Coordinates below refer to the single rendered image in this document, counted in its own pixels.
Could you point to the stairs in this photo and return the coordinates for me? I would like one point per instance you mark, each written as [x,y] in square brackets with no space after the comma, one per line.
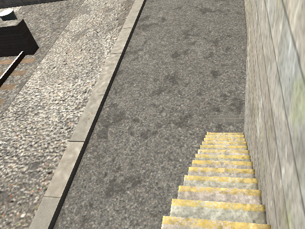
[220,190]

